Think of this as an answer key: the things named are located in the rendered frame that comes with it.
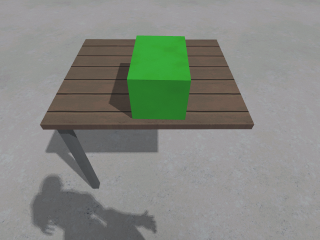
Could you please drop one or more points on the table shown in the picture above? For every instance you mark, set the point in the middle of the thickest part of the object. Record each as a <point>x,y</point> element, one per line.
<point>94,95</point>

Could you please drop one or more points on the carton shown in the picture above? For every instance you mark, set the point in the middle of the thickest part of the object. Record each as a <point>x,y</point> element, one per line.
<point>159,78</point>

